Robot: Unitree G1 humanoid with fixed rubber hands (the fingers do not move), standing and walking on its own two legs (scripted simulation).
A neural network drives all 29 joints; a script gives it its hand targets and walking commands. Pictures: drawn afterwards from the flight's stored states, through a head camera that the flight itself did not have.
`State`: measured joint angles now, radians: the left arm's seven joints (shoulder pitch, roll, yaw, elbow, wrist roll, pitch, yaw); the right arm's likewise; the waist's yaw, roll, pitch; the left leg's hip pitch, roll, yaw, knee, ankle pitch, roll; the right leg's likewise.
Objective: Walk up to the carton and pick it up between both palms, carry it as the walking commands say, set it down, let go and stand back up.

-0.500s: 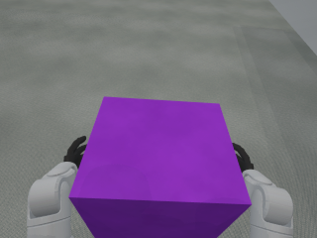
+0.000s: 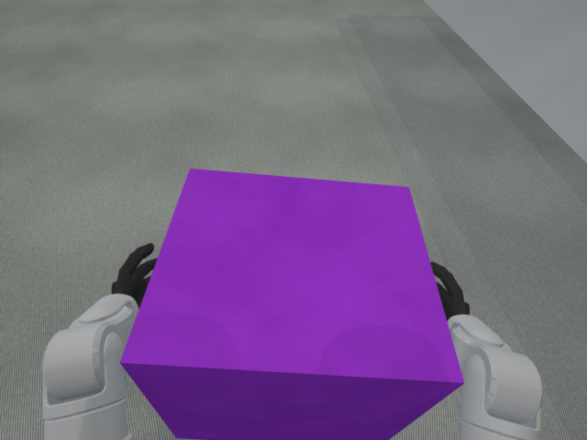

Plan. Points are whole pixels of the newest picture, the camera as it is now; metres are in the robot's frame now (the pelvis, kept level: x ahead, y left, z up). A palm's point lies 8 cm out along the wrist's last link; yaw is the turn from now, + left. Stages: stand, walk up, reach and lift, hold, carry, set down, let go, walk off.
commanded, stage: carry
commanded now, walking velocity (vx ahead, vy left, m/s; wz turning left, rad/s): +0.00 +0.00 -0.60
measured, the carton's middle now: (289, 316) +0.27 +0.02 +0.01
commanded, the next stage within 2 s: none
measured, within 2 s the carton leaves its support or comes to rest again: neither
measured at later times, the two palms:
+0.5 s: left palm (172, 302) +0.26 +0.16 +0.07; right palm (511, 381) +0.17 -0.21 +0.09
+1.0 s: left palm (296, 315) +0.25 +0.01 +0.07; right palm out of the picture +0.01 -0.30 +0.06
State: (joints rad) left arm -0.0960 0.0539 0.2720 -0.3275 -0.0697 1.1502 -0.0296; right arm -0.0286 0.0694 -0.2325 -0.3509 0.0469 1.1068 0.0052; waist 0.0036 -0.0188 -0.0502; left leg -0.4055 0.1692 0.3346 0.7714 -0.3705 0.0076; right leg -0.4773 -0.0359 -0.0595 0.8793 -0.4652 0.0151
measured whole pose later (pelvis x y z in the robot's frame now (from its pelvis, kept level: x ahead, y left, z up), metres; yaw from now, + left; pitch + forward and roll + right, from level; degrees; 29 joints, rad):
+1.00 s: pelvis -0.07 +0.01 +0.01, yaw -33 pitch +3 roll +1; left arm -0.07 -0.05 0.27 -0.38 -0.03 1.10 -0.02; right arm -0.05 -0.03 -0.24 -0.37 0.11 1.10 0.01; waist -0.06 -0.01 0.04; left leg -0.50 0.06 0.06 1.05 -0.52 -0.07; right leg -0.43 0.02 -0.06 0.68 -0.30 -0.07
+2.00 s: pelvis -0.14 +0.06 +0.01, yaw -63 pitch +4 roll +1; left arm 0.02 -0.03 0.25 -0.47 -0.03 1.10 -0.01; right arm -0.01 -0.01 -0.23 -0.38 0.13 1.08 0.03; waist -0.02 -0.06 -0.01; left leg -0.38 0.02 0.04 0.72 -0.44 -0.06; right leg -0.53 0.04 -0.05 0.68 -0.23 -0.08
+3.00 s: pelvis -0.22 +0.15 +0.01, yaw -102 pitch +2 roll -1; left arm -0.15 0.10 0.25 -0.29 -0.08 1.14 -0.03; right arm -0.08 0.02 -0.19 -0.35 0.00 1.12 0.03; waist 0.04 0.02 -0.09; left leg -0.36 0.22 0.28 0.74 -0.37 -0.04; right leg -0.35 -0.03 -0.09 0.68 -0.38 0.04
